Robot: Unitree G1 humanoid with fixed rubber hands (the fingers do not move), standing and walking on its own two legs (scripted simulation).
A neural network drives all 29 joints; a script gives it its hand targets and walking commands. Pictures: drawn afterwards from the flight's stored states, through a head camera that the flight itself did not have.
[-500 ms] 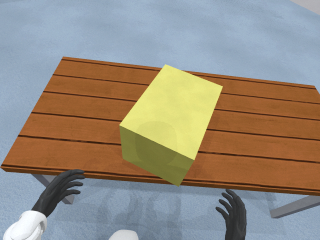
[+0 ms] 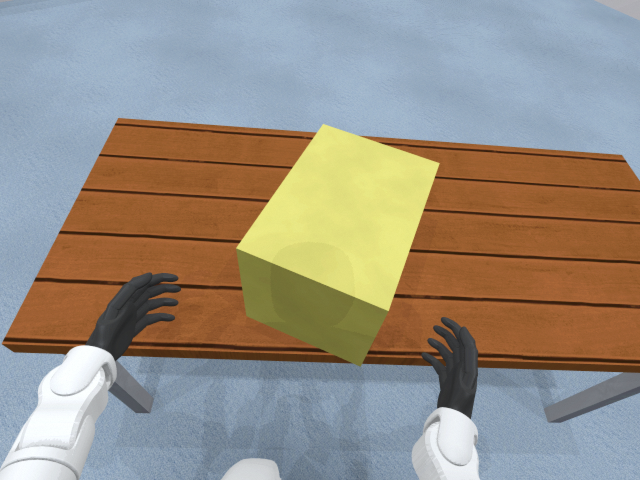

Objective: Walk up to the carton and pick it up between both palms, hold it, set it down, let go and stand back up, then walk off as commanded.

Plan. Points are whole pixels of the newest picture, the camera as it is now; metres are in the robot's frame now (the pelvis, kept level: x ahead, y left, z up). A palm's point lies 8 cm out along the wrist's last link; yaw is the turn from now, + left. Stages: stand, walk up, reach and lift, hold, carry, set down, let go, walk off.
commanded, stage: reach and lift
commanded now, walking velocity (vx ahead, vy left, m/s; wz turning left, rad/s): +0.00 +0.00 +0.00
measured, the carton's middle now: (341, 241) +0.47 +0.02 -0.07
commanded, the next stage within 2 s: none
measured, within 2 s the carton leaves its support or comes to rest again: neither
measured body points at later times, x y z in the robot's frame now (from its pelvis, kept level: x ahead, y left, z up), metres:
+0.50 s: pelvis +0.01 -0.01 +0.00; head +0.03 +0.02 +0.45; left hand +0.33 +0.26 +0.02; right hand +0.29 -0.15 +0.00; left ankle +0.02 +0.09 -0.74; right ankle -0.01 -0.17 -0.74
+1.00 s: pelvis +0.00 +0.00 +0.00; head +0.03 +0.03 +0.45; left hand +0.40 +0.23 +0.05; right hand +0.34 -0.15 +0.04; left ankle +0.02 +0.09 -0.74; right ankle -0.01 -0.17 -0.74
